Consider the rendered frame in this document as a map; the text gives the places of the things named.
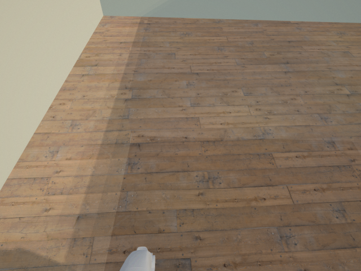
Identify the robot left thigh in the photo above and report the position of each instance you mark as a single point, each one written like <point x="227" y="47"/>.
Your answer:
<point x="139" y="260"/>

